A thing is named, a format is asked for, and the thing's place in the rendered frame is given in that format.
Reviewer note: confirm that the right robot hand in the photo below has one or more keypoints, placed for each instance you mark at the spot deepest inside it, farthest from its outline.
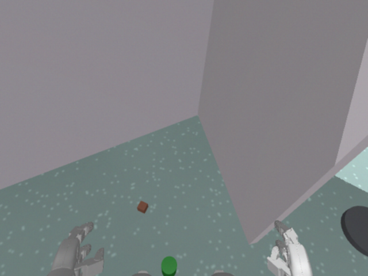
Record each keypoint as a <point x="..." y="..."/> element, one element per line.
<point x="296" y="261"/>

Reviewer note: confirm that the left robot hand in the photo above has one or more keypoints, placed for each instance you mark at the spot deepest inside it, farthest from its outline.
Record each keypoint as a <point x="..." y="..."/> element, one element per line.
<point x="70" y="255"/>

